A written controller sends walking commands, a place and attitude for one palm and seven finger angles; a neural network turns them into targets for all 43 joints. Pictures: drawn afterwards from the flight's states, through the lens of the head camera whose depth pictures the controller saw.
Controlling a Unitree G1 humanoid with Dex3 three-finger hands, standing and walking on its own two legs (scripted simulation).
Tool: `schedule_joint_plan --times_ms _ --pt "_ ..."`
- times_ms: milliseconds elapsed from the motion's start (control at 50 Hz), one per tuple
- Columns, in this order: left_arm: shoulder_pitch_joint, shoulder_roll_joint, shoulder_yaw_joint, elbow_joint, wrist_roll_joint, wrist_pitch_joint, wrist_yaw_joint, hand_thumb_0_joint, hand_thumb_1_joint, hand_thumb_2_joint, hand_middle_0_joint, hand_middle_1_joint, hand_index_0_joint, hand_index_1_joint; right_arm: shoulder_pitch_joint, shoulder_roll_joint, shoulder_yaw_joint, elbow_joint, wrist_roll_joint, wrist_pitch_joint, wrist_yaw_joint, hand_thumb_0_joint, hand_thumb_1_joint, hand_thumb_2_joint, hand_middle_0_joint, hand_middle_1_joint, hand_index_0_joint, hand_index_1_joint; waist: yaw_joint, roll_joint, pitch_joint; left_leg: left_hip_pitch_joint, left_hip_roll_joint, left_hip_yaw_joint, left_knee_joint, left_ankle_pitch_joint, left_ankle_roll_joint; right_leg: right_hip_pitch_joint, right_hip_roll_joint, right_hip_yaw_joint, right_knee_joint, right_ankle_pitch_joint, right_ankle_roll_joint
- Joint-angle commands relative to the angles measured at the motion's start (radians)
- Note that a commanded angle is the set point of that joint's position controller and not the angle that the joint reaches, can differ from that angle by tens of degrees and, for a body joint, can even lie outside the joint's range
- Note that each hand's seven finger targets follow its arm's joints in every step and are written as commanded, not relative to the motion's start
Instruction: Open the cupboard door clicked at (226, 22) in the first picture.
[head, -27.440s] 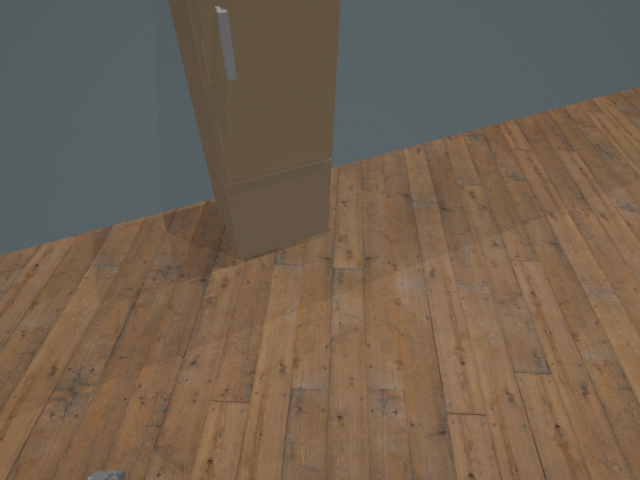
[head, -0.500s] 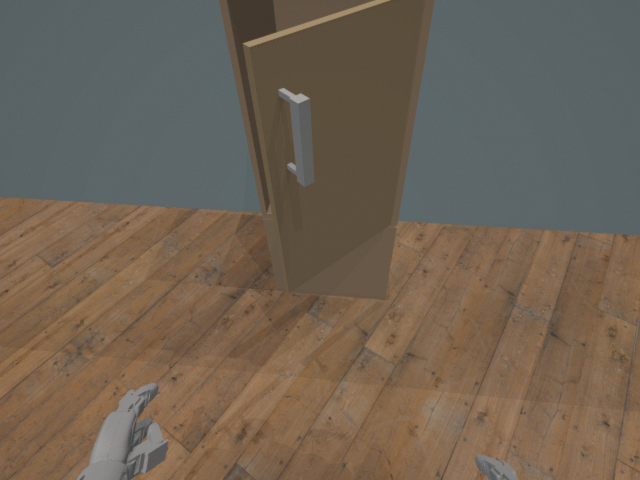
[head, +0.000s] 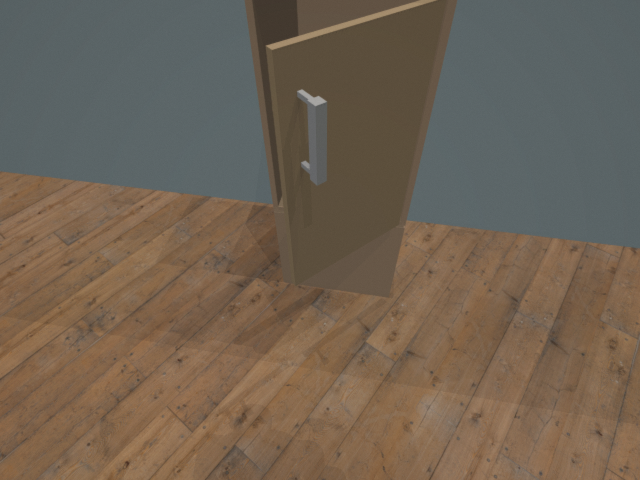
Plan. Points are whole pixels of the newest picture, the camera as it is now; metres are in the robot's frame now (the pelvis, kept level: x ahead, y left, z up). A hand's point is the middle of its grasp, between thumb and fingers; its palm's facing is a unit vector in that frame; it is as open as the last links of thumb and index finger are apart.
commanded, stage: let the arm hang, fingers relaxed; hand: left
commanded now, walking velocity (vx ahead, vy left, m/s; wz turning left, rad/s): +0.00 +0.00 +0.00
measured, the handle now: (311, 138) +0.62 +0.05 +0.09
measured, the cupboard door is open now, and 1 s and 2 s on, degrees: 46 46 46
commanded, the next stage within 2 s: look to check the result in 0.42 s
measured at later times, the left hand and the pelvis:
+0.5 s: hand out of the picture -0.01 +0.17 -0.18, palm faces +0.03 -0.98 -0.18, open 7.3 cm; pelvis -0.01 +0.01 +0.00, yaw +0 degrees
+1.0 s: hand out of the picture +0.03 +0.20 -0.17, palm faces +0.01 -0.97 -0.23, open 7.3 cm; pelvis +0.01 +0.01 +0.00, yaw +0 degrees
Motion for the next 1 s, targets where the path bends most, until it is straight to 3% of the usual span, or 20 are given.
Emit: schedule_joint_plan --times_ms 0,160,200,340,460,680,840,980 --pt "0.033 0.092 0.019 -0.027 0.002 -0.023 0.007 0.0 0.9 0.9 -0.2 -0.3 -0.2 -0.3 0.063 -0.083 -0.012 -0.015 0.003 -0.015 -0.009 0.0 -0.9 -0.9 0.2 0.3 0.2 0.3 0.001 -0.033 0.038 -0.054 0.088 -0.074 -0.095 -0.015 0.033 -0.035 -0.126 0.125 -0.108 -0.065 -0.008" --pt "0.055 0.074 0.024 -0.025 0.007 -0.024 0.01 0.0 0.9 0.9 -0.2 -0.3 -0.2 -0.3 0.086 -0.063 -0.016 -0.012 0.001 -0.015 -0.007 0.0 -0.9 -0.9 0.2 0.3 0.2 0.3 -0.001 -0.035 0.06 -0.075 0.081 -0.077 -0.093 -0.067 0.037 -0.084 -0.124 0.13 -0.103 -0.131 -0.006" --pt "0.058 0.072 0.026 -0.025 0.007 -0.024 0.009 0.0 0.9 0.9 -0.2 -0.3 -0.2 -0.3 0.088 -0.06 -0.015 -0.011 0.001 -0.018 -0.008 0.0 -0.9 -0.9 0.2 0.3 0.2 0.3 -0.001 -0.007 0.061 -0.08 0.084 -0.076 -0.096 -0.065 0.037 -0.083 -0.125 0.126 -0.094 -0.112 -0.006" --pt "0.068 0.069 0.029 -0.028 0.008 -0.029 0.01 0.0 0.9 0.9 -0.2 -0.3 -0.2 -0.3 0.092 -0.067 -0.02 -0.019 0.003 -0.021 -0.008 0.0 -0.9 -0.9 0.2 0.3 0.2 0.3 0.0 -0.03 0.049 -0.081 0.085 -0.082 -0.092 -0.06 0.04 -0.079 -0.123 0.127 -0.087 -0.102 -0.006" --pt "0.059 0.076 0.028 -0.028 0.007 -0.03 0.01 0.0 0.9 0.9 -0.2 -0.3 -0.2 -0.3 0.082 -0.067 -0.019 -0.016 0.004 -0.025 -0.009 0.0 -0.9 -0.9 0.2 0.3 0.2 0.3 0.0 -0.007 0.041 -0.074 0.093 -0.087 -0.094 -0.021 0.039 -0.061 -0.126 0.118 -0.068 -0.04 -0.006" --pt "0.029 0.106 0.031 -0.033 0.007 -0.033 0.007 0.0 0.9 0.9 -0.2 -0.3 -0.2 -0.3 0.05 -0.105 -0.023 -0.018 0.003 -0.029 -0.006 0.0 -0.9 -0.9 0.2 0.3 0.2 0.3 0.001 -0.013 0.034 -0.066 0.097 -0.097 -0.106 -0.005 0.039 -0.042 -0.131 0.117 -0.067 -0.022 -0.006" --pt "-0.001 0.138 0.034 -0.039 0.007 -0.041 0.005 0.0 0.9 0.9 -0.2 -0.3 -0.2 -0.3 -0.001 -0.148 -0.027 -0.027 0.006 -0.036 -0.007 0.0 -0.9 -0.9 0.2 0.3 0.2 0.3 0.003 -0.007 -0.008 -0.013 0.103 -0.093 -0.095 0.095 0.039 -0.012 -0.139 0.113 -0.063 0.068 -0.008" --pt "-0.038 0.167 0.032 -0.042 0.007 -0.042 0.002 0.0 0.9 0.9 -0.2 -0.3 -0.2 -0.3 -0.04 -0.175 -0.027 -0.027 0.004 -0.034 -0.002 0.0 -0.9 -0.9 0.2 0.3 0.2 0.3 -0.001 -0.013 0.005 -0.007 0.103 -0.096 -0.112 0.076 0.034 -0.012 -0.142 0.121 -0.082 0.049 -0.006"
